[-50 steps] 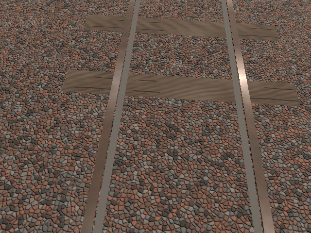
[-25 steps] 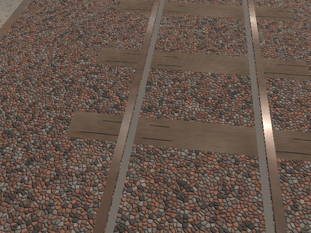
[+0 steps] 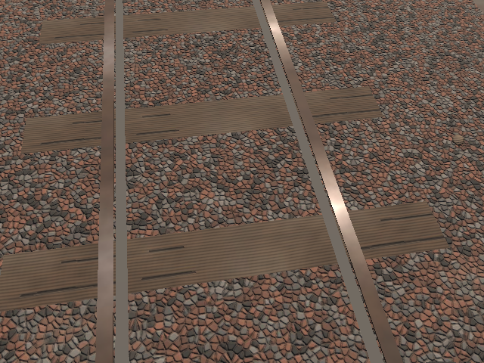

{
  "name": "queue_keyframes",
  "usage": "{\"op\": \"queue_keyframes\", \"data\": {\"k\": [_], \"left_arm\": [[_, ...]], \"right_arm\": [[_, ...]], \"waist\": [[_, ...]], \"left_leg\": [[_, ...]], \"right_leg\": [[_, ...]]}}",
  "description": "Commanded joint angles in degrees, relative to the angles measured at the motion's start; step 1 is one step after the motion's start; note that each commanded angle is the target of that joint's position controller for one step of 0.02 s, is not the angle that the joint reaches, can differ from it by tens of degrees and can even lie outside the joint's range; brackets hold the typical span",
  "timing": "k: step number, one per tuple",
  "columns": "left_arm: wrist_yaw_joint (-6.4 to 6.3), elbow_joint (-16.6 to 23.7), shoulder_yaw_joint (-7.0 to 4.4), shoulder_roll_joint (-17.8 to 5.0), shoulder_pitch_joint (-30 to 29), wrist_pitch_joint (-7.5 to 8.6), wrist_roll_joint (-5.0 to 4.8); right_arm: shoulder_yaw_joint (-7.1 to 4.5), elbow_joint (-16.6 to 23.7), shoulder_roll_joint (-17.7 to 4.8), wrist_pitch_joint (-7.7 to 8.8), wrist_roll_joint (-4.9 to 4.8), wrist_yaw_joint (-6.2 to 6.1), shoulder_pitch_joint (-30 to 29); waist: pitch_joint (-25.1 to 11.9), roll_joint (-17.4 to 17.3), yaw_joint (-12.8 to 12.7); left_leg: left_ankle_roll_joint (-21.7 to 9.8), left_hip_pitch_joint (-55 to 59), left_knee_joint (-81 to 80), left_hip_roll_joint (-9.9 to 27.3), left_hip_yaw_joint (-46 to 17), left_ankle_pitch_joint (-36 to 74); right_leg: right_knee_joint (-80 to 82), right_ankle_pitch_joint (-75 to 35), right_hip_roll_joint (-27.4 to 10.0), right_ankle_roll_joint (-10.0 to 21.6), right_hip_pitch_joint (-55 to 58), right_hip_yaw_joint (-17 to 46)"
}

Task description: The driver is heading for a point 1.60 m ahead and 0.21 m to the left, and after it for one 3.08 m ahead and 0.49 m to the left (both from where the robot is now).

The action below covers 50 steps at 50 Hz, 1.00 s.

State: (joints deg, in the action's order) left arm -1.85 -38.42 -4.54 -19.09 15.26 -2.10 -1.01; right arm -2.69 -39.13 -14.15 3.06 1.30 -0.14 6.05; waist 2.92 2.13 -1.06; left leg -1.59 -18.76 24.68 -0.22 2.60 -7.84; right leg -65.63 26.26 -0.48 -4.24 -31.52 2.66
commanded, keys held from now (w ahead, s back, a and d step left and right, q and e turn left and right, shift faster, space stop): e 0.08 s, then no key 0.12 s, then q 0.80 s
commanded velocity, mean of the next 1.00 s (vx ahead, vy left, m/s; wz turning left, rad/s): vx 0.04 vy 0.00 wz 0.16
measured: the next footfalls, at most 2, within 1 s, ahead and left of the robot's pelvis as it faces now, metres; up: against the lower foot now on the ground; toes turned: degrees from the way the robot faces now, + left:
right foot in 0.26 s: +0.11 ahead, -0.15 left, +0.00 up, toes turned -7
left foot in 0.68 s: +0.08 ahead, +0.09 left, +0.00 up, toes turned +7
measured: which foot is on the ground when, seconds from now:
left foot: down 0.00-0.26, up 0.28-0.66, down 0.68-1.00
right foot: up 0.00-0.24, down 0.26-0.68, up 0.70-1.00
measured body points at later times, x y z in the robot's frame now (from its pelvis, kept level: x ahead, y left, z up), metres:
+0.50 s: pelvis +0.06 -0.04 +0.00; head +0.08 -0.05 +0.45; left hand +0.27 +0.18 -0.08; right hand +0.13 -0.33 -0.13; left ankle +0.04 +0.10 -0.69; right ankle +0.07 -0.15 -0.74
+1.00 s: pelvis +0.05 +0.01 +0.01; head +0.08 +0.05 +0.46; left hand +0.14 +0.33 -0.11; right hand +0.25 -0.24 -0.07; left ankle +0.04 +0.08 -0.74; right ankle +0.11 -0.17 -0.67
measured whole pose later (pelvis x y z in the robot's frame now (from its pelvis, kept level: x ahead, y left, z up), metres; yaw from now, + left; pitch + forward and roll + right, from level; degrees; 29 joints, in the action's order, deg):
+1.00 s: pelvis +0.05 +0.01 +0.01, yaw +15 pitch +2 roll -3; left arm -3.0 -43.0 -5.8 -18.0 5.4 -1.1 -0.2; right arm -3.4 -39.6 -17.1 -1.2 -0.6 -1.8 11.4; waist 2.6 1.4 0.5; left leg -4.3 -14.0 24.1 -3.5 -6.4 -11.4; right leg -53.7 18.4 0.4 -5.6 -28.8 5.1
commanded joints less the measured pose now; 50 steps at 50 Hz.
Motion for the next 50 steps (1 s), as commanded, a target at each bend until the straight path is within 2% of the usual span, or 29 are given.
{"op": "queue_keyframes", "data": {"k": [1,3,5,8,10,11,12,13,14,15,16,17,19,21,24,26,30,32,33,34,35,36,37,38,39,40,42,46,50], "left_arm": [[0.12,4.17,-0.55,-1.67,3.40,-0.27,0.33],[0.73,4.99,-0.38,-1.68,1.36,-0.22,0.43],[1.39,5.96,-0.22,-1.76,-1.01,-0.25,0.42],[2.03,7.59,-0.23,-2.30,-4.11,-0.38,0.57],[2.38,7.92,-0.37,-2.41,-4.11,-0.30,0.66],[2.44,7.25,-0.32,-1.95,-2.79,-0.01,0.84],[2.14,6.72,-0.52,-2.81,-1.71,0.24,1.20],[1.29,7.20,-0.88,-6.12,-0.17,0.32,1.93],[0.77,8.55,0.38,-5.65,-4.03,0.41,3.18],[1.17,7.50,0.93,-2.31,-3.97,1.05,3.71],[1.53,6.57,1.01,-2.27,-5.30,1.76,3.82],[1.59,5.99,0.64,-3.25,-6.74,2.23,3.58],[1.17,5.33,0.12,-4.84,-9.03,2.70,2.65],[0.53,4.69,-0.41,-5.43,-9.29,2.37,2.22],[-0.19,3.70,-0.47,-3.91,-10.02,1.77,2.00],[-0.41,3.04,-0.75,-3.78,-10.62,1.46,2.02],[-0.53,1.68,-1.56,-5.16,-11.29,0.94,1.41],[-0.68,1.07,-1.84,-5.75,-12.80,0.73,0.39],[-0.75,0.30,-1.85,-5.27,-12.41,0.58,-0.14],[-0.56,-0.96,-1.66,-3.62,-9.46,0.57,0.14],[-0.20,1.30,-0.52,-0.04,-10.34,0.79,3.00],[-0.62,3.26,-0.78,-1.46,-16.97,1.19,2.29],[-0.78,2.86,-1.39,-3.19,-17.17,1.18,1.06],[-1.01,1.85,-1.80,-3.82,-15.80,1.06,0.73],[-1.43,0.57,-2.13,-4.22,-14.54,0.92,1.17],[-1.67,0.09,-2.39,-4.58,-13.44,0.84,1.50],[-1.40,-0.52,-2.33,-3.62,-11.63,1.13,1.14],[-1.37,-0.39,-2.03,-2.65,-12.34,1.60,0.84],[-1.01,-0.24,-1.94,-2.75,-13.01,2.19,0.80]], "right_arm": [[-2.67,2.00,-9.12,0.40,-0.06,-0.48,-1.36],[-2.95,1.44,-9.94,-0.16,-0.56,-0.80,-2.06],[-3.13,0.79,-10.87,-0.78,-0.93,-0.83,-2.20],[-3.39,-0.81,-12.36,-1.40,-1.84,-0.24,-0.34],[-3.37,-1.71,-13.01,-1.70,-2.77,0.01,-0.02],[-2.94,-2.33,-12.27,-1.79,-3.31,0.06,-0.08],[-1.83,-3.76,-9.47,-1.61,-3.15,0.35,2.27],[0.13,-3.75,-4.73,-1.10,-0.76,1.03,4.55],[1.35,-3.48,-2.09,-0.84,0.63,1.73,7.36],[0.27,-3.70,-6.49,-1.45,-0.56,1.31,4.19],[-0.48,-3.64,-8.71,-1.98,-1.73,1.06,2.88],[-0.86,-4.57,-9.12,-2.62,-1.96,0.54,3.09],[-1.86,-5.74,-10.82,-4.01,-1.82,-0.18,5.42],[-2.29,-5.89,-10.36,-4.60,-2.47,-0.59,6.77],[-2.13,-4.81,-7.97,-5.43,-2.64,-1.09,5.40],[-1.84,-3.57,-6.85,-5.75,-2.50,-0.91,4.10],[-2.10,-1.96,-7.40,-5.94,-2.47,0.29,4.68],[-2.40,-2.27,-7.39,-5.95,-2.38,0.96,7.44],[-2.70,-2.90,-7.70,-5.86,-2.12,1.09,9.59],[-3.61,-2.73,-10.61,-5.70,-1.64,0.68,10.29],[-5.38,-1.32,-18.34,-5.42,-1.55,-0.57,10.81],[-4.96,-0.19,-18.37,-4.18,0.86,0.14,12.31],[-4.59,0.13,-17.01,-2.88,1.14,0.47,10.47],[-4.36,0.46,-15.56,-2.18,-0.11,0.23,7.21],[-3.77,0.91,-13.46,-2.18,-1.44,-0.15,4.74],[-3.23,1.28,-12.21,-2.38,-2.22,-0.64,3.49],[-2.87,1.73,-11.49,-2.77,-1.94,-1.22,4.48],[-3.25,2.23,-12.41,-3.35,-1.99,-1.85,6.25],[-3.74,3.21,-13.55,-3.99,-1.87,-2.07,5.43]], "waist": [[-7.40,-9.58,-0.42],[-8.92,-8.63,0.00],[-8.80,-8.58,0.69],[-7.99,-8.84,1.74],[-7.87,-8.99,1.09],[-8.03,-8.57,0.08],[-8.46,-6.40,-0.29],[-12.80,2.64,0.90],[-13.16,11.96,3.75],[-13.05,9.02,0.30],[-10.56,8.07,0.64],[-9.63,7.25,0.71],[-7.70,6.92,1.65],[-7.15,6.05,1.70],[-6.35,5.19,0.95],[-6.54,5.33,0.43],[-7.82,6.10,0.69],[-8.03,5.96,2.75],[-8.04,4.96,3.75],[-6.82,-1.84,2.98],[-5.86,-20.06,1.19],[-7.98,-16.87,5.93],[-7.41,-10.88,5.02],[-5.90,-8.51,3.07],[-5.52,-6.75,2.08],[-5.68,-7.53,1.27],[-7.40,-8.27,0.95],[-7.04,-8.51,2.05],[-5.60,-10.10,2.64]], "left_leg": [[-12.76,7.10,-8.87,16.04,-8.37,25.54],[-12.72,7.92,-9.05,16.59,-5.93,23.72],[-12.27,6.92,-9.26,16.46,-3.92,20.06],[-11.69,8.55,-7.63,17.13,-3.95,16.84],[-10.20,10.31,-4.48,17.16,-4.29,14.78],[-8.57,8.84,-1.76,15.79,-3.90,12.36],[-5.26,5.43,1.48,13.15,-2.57,8.84],[0.12,-0.46,9.74,8.39,1.49,-4.19],[4.42,-7.05,14.79,4.69,1.11,-24.84],[5.83,-5.69,17.99,5.54,-2.50,-26.72],[5.94,-6.14,20.00,5.37,-3.12,-25.26],[6.07,-6.78,21.69,5.19,-3.60,-24.10],[6.89,-5.46,27.16,4.36,-4.35,-21.64],[7.07,-6.58,31.57,3.20,-3.37,-21.29],[6.85,-8.23,30.92,3.59,-2.79,-20.15],[6.38,-7.36,27.44,3.98,-1.97,-19.03],[4.49,-3.51,20.16,3.38,0.31,-16.73],[2.30,1.34,11.70,2.19,2.26,-10.73],[0.58,5.43,5.32,0.83,2.73,-5.02],[-2.07,10.21,-1.04,3.09,-3.75,6.25],[-9.99,18.09,-3.17,17.98,-25.32,28.38],[-19.42,15.24,-5.73,23.66,-33.11,30.05],[-18.57,14.91,-6.30,21.24,-29.24,24.42],[-15.17,14.72,-5.77,17.86,-25.00,19.81],[-12.45,14.78,-5.44,15.63,-22.66,17.33],[-11.32,14.03,-5.58,14.23,-21.15,17.91],[-11.12,14.57,-5.62,12.46,-19.85,19.82],[-11.08,17.09,-5.65,11.35,-21.17,15.93],[-11.20,14.05,-5.83,10.30,-24.33,7.54]], "right_leg": [[4.57,-5.33,-3.19,-0.54,-0.55,0.05],[9.83,-9.56,-3.91,-0.04,1.67,-0.39],[14.96,-11.76,-3.80,0.76,5.04,-1.33],[21.92,-10.21,-2.33,2.23,7.74,-2.55],[29.79,-11.22,-1.08,3.83,10.89,-3.43],[37.24,-15.94,0.09,5.13,16.06,-4.12],[44.02,-22.81,-0.26,6.69,23.49,-2.43],[45.15,-40.64,-11.03,9.17,33.85,9.19],[43.10,-49.29,-20.55,17.34,34.21,16.96],[44.55,-42.36,-19.61,20.47,28.62,15.55],[44.97,-38.99,-16.86,18.82,27.34,12.51],[45.16,-37.77,-15.53,17.27,26.66,10.30],[45.07,-42.45,-15.53,17.02,22.89,6.94],[45.04,-43.73,-15.84,17.81,22.60,4.60],[45.47,-39.45,-16.54,18.29,23.49,2.81],[45.51,-37.78,-17.17,18.50,24.08,1.99],[44.06,-37.55,-18.74,17.90,25.38,1.18],[41.01,-34.93,-18.09,15.28,23.89,-0.91],[37.80,-30.15,-16.45,12.54,21.83,-3.05],[29.81,-20.03,-12.53,7.53,16.12,-7.56],[12.47,4.72,-3.26,0.62,-0.86,-12.95],[1.15,15.03,1.46,0.22,-5.79,-2.96],[-3.00,11.66,0.09,0.99,-7.26,0.48],[-2.79,5.96,-1.02,1.61,-8.15,1.43],[-1.40,1.94,-1.66,1.53,-8.43,1.86],[-0.89,-1.29,-1.68,1.10,-7.03,2.04],[-1.33,-5.43,-0.37,0.29,-4.83,1.78],[7.24,-7.79,0.42,-1.04,-5.40,2.36],[16.19,-8.17,0.95,-1.86,-2.06,3.19]]}}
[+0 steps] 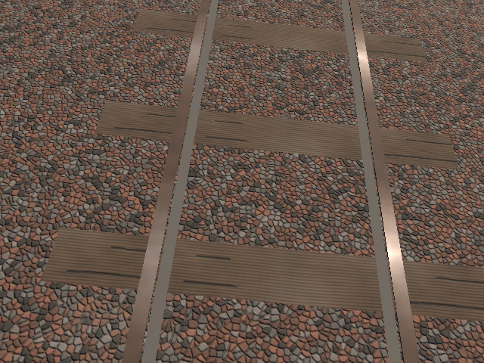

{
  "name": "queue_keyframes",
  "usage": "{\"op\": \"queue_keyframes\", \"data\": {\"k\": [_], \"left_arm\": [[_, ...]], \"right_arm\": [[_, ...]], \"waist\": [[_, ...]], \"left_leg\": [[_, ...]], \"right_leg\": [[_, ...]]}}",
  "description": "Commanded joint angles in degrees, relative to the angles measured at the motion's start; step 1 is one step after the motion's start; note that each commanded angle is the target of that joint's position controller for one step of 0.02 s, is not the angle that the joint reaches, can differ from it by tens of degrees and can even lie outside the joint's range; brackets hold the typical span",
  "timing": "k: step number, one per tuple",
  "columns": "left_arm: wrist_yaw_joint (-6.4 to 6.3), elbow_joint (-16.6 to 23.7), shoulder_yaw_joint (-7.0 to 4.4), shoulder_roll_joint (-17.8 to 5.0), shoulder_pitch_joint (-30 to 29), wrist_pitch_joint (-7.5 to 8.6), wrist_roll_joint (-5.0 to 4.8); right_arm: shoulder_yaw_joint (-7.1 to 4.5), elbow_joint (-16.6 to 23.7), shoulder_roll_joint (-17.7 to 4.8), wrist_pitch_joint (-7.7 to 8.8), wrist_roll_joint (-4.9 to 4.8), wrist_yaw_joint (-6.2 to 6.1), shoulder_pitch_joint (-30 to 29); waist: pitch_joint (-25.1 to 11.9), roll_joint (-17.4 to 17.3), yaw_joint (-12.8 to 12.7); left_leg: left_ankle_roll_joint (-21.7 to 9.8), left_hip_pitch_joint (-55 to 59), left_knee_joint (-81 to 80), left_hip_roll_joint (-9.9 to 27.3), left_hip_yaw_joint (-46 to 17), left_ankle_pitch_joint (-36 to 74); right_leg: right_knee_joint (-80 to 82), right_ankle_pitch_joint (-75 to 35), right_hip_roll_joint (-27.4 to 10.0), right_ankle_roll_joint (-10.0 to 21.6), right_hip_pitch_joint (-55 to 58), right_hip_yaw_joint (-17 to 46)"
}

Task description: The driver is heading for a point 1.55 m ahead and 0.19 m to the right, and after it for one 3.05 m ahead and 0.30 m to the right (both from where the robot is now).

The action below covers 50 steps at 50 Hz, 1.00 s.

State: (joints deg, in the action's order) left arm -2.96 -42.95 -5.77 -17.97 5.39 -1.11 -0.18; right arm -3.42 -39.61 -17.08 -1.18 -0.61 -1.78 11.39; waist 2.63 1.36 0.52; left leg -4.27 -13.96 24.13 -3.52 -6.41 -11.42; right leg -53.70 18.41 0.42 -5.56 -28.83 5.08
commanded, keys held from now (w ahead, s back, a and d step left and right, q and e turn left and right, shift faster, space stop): q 0.12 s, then no key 0.10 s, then e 0.26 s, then w+e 0.52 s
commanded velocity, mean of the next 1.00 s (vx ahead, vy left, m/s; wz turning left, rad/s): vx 0.16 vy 0.00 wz -0.13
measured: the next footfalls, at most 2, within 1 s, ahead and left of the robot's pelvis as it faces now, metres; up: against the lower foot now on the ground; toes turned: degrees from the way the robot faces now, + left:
right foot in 0.24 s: +0.08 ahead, -0.15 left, +0.00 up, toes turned +13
left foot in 0.54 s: +0.02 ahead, +0.10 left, +0.00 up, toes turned -3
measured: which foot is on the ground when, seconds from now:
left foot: down 0.00-0.24, up 0.26-0.52, down 0.54-0.96, up 0.98-1.00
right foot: up 0.00-0.22, down 0.24-0.56, up 0.58-0.94, down 0.96-1.00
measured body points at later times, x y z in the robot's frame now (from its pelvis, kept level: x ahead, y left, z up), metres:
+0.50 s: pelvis +0.01 -0.04 -0.01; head +0.04 -0.05 +0.44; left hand +0.12 +0.24 -0.11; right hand +0.19 -0.30 -0.11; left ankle -0.03 +0.10 -0.74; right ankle +0.04 -0.16 -0.75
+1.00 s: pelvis +0.14 -0.11 -0.03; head +0.17 -0.13 +0.42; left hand +0.41 +0.10 -0.10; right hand +0.09 -0.41 -0.15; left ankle -0.01 +0.09 -0.70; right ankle +0.19 -0.21 -0.75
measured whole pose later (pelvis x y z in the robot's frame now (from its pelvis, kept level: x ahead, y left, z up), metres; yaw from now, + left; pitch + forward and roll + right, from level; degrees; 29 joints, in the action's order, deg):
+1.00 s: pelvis +0.14 -0.11 -0.03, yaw -13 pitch +2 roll +1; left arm 2.4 -35.1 -3.1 -18.2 5.4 1.7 -1.7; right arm -4.5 -45.1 -18.6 3.4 -0.5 -0.5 21.4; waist 2.4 -0.4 3.7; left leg 3.4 -7.4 48.5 5.8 2.4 -29.6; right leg -39.4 13.3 0.9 4.4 -28.0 -2.3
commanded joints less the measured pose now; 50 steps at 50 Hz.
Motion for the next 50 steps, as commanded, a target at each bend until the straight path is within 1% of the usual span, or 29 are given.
{"op": "queue_keyframes", "data": {"k": [1,8,11,12,13,14,15,16,18,20,22,24,26,27,28,29,30,31,32,33,36,39,43,45,46,47,48,49,50], "left_arm": [[0.26,4.31,-0.68,-3.91,-3.19,1.40,-0.05],[1.90,4.01,-0.64,-4.77,-0.47,3.31,-0.56],[2.86,2.95,-0.48,-4.30,3.28,3.94,-0.16],[2.81,3.27,-0.50,-6.01,3.61,3.95,0.89],[2.55,4.54,-0.33,-8.66,1.15,3.62,1.87],[2.93,3.87,1.06,-5.17,0.68,3.84,3.45],[3.36,4.30,2.00,-2.77,-1.33,4.33,2.71],[3.45,3.80,2.24,-2.40,-2.19,4.39,1.79],[3.17,3.19,1.68,-5.31,-2.04,3.85,-0.01],[2.66,2.95,0.62,-8.72,-0.01,2.70,-0.33],[2.29,2.97,0.00,-9.96,2.01,1.83,-0.60],[2.08,3.33,-0.11,-9.59,1.82,1.25,-1.16],[1.37,3.72,0.19,-8.19,0.87,0.46,-1.97],[0.99,3.93,0.44,-7.22,0.95,0.25,-1.88],[0.90,5.17,1.12,-4.92,-0.62,0.49,-1.44],[1.07,6.65,1.60,-3.08,-2.13,1.07,-1.55],[1.39,8.12,1.43,-4.27,-3.86,1.86,-1.54],[1.75,7.81,0.57,-6.44,-3.14,2.48,-1.59],[2.19,6.40,0.29,-6.60,-0.44,2.65,-1.56],[2.61,6.06,0.35,-6.02,0.17,2.79,-1.41],[4.13,7.07,1.36,-3.35,-2.16,3.37,-1.41],[5.32,9.35,2.26,-2.20,-4.91,3.48,-1.27],[6.12,11.37,2.51,-3.22,-5.93,3.14,-1.40],[6.19,11.73,1.98,-4.46,-3.92,2.91,-1.44],[6.07,10.83,1.16,-5.50,0.33,2.81,-1.30],[5.66,8.54,-0.61,-8.28,8.29,2.55,-1.37],[4.78,6.20,-2.52,-12.09,19.22,2.12,-1.83],[4.25,7.01,-3.32,-19.93,20.07,2.57,-1.72],[4.64,8.16,-1.77,-14.72,20.14,3.82,-1.63]], "right_arm": [[-3.10,3.93,-10.80,0.14,0.08,-0.36,-0.20],[-3.11,5.76,-10.47,-0.82,-0.01,0.29,-3.20],[-2.27,5.96,-8.74,-1.37,-0.80,-0.10,-4.51],[-1.39,5.56,-6.17,-1.17,0.06,-0.21,-2.06],[-0.40,4.90,-3.33,-0.67,1.73,-0.03,2.73],[-1.15,5.55,-5.67,-0.28,1.63,-0.23,0.76],[-1.79,4.28,-8.31,-0.22,1.83,-0.48,0.91],[-1.90,3.48,-7.88,-0.27,1.85,-0.43,0.17],[-1.71,2.63,-6.06,-0.42,1.88,-0.42,-1.40],[-1.41,2.47,-4.67,0.14,0.97,-0.34,-3.22],[-1.73,1.94,-4.92,0.53,0.02,-0.69,-3.53],[-1.96,1.33,-4.90,0.75,-0.36,-0.81,-2.86],[-2.01,0.41,-4.35,1.36,-0.21,-0.26,-0.56],[-2.26,0.12,-4.95,1.73,0.00,-0.06,0.45],[-2.98,-0.43,-7.60,2.04,0.74,-0.10,3.58],[-3.81,-1.57,-10.51,2.29,1.50,0.21,7.07],[-4.05,-1.16,-11.67,3.09,2.05,0.58,7.04],[-3.34,-0.60,-9.37,4.00,2.22,0.21,4.98],[-2.82,-0.19,-7.55,4.60,1.31,-0.32,2.92],[-2.58,-0.24,-6.87,4.93,0.54,-0.55,2.81],[-2.55,-0.89,-7.25,5.27,0.66,-0.39,5.01],[-3.00,-1.32,-8.85,5.44,0.37,0.22,6.24],[-3.91,-1.97,-11.55,5.41,-0.79,1.08,7.53],[-4.15,-2.21,-12.29,5.10,-1.23,1.37,7.35],[-4.11,-2.06,-12.47,4.91,-1.34,1.36,6.45],[-3.50,-2.00,-10.86,4.91,-1.05,1.28,7.50],[-2.49,-0.85,-8.80,5.23,0.32,1.03,7.81],[0.01,4.02,-1.10,6.52,2.15,1.26,10.19],[-0.94,3.78,-6.86,8.12,-0.38,1.54,5.00]], "waist": [[-5.08,-9.56,1.17],[-7.93,-10.44,0.91],[-8.43,-9.29,-1.71],[-9.55,-4.89,-0.67],[-9.50,8.15,3.54],[-7.28,12.43,2.92],[-6.18,8.65,2.54],[-5.82,7.71,2.42],[-4.10,7.27,1.24],[-3.61,7.29,-0.11],[-4.82,8.33,-1.26],[-5.75,9.25,-1.03],[-7.50,8.48,0.70],[-7.88,7.01,1.13],[-7.68,0.66,2.40],[-5.43,-10.07,3.45],[-1.12,-15.14,4.77],[1.45,-11.94,3.17],[1.79,-9.96,1.54],[1.99,-9.37,1.61],[2.30,-7.71,3.51],[2.10,-8.09,4.59],[2.83,-8.54,4.28],[2.46,-8.49,2.15],[0.10,-7.77,-0.91],[-5.25,-5.17,-4.51],[-11.34,-0.41,-9.55],[-17.26,18.39,-4.85],[-19.39,9.35,-8.58]], "left_leg": [[-8.65,8.15,-5.14,13.37,-16.18,10.03],[-8.68,7.46,-0.30,12.87,-22.13,19.98],[-4.90,4.71,3.25,9.69,-21.04,18.29],[-1.60,1.48,6.62,7.00,-17.70,8.48],[1.88,-4.04,15.07,-0.77,-9.62,-13.91],[4.97,-6.89,19.31,-1.69,-6.78,-25.35],[7.23,-5.60,23.35,1.29,-6.02,-23.99],[8.58,-6.00,22.92,2.37,-4.52,-20.75],[10.61,-7.49,19.31,3.70,-2.48,-16.31],[10.79,-5.72,14.24,1.97,0.78,-14.85],[10.36,-5.38,10.77,0.57,2.02,-13.09],[9.43,-4.12,6.32,0.08,2.13,-10.60],[7.26,2.93,-2.63,0.04,3.58,-4.03],[5.68,9.38,-3.22,1.98,2.92,-2.88],[1.95,14.92,-3.22,7.89,-2.35,-9.45],[-3.98,16.07,-8.35,14.71,-13.45,-22.64],[-9.24,14.80,-15.18,24.00,-25.29,-26.84],[-9.53,13.52,-15.14,25.00,-24.78,-24.63],[-7.85,14.59,-14.83,22.68,-20.46,-21.76],[-6.65,16.65,-14.89,21.65,-17.05,-17.89],[-5.19,15.70,-16.21,18.62,-6.44,-5.36],[-5.09,12.88,-16.46,17.72,0.49,-0.51],[-4.11,9.55,-15.23,19.10,5.19,0.02],[-3.21,9.21,-11.72,20.29,6.97,7.39],[-1.90,7.95,-5.26,19.36,9.83,18.15],[0.05,5.21,6.86,16.75,14.11,28.36],[3.14,-6.21,24.53,13.97,16.13,21.69],[7.28,-28.21,46.61,3.05,11.89,-21.21],[6.37,-33.43,53.22,3.36,0.19,-20.52]], "right_leg": [[5.96,-0.02,0.30,-0.54,-3.50,0.88],[16.55,2.17,1.57,1.17,5.70,0.59],[32.80,-11.74,0.64,3.60,16.36,-1.02],[34.90,-19.32,-5.72,5.80,22.01,4.54],[34.93,-34.98,-15.21,11.07,25.59,14.95],[36.19,-33.98,-20.42,20.12,19.53,22.85],[37.04,-28.24,-19.09,21.13,17.90,21.65],[36.74,-23.81,-15.79,18.97,18.61,18.72],[35.23,-20.75,-12.27,16.13,20.41,16.56],[33.53,-23.84,-9.55,15.48,20.47,15.05],[32.76,-25.34,-9.29,16.23,22.88,16.98],[32.27,-25.29,-9.20,16.45,23.94,19.01],[32.85,-10.31,-7.09,14.95,20.16,19.07],[32.24,-1.06,-5.47,13.28,13.69,18.13],[27.02,8.15,-2.23,10.46,3.99,13.34],[16.47,13.74,4.50,7.67,-5.42,2.96],[5.45,14.35,3.06,7.07,-12.89,1.51],[-1.53,11.84,-0.39,7.17,-15.33,2.94],[-4.21,8.48,-1.47,6.86,-16.22,3.16],[-5.44,5.36,-2.52,6.31,-18.34,2.95],[-3.76,-2.14,-3.94,4.54,-17.23,-0.97],[4.44,-6.46,-4.88,3.55,-11.98,-3.81],[12.68,-5.91,-4.05,5.76,-3.63,-7.38],[15.51,-4.48,-2.28,8.20,1.30,-9.34],[18.23,-5.57,0.07,9.69,8.40,-11.17],[19.84,-6.35,2.79,11.50,20.36,-11.87],[20.41,-4.87,-0.56,14.33,36.70,-3.68],[32.18,11.54,-17.69,25.63,49.07,34.35],[40.92,19.55,-20.37,26.71,48.26,44.60]]}}
Keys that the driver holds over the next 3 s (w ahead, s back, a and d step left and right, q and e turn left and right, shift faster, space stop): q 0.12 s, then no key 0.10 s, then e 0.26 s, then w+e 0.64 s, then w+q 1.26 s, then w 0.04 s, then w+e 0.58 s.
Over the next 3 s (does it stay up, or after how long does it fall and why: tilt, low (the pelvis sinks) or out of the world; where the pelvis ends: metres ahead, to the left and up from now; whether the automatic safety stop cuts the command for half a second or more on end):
stays up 1.22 -0.14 -0.03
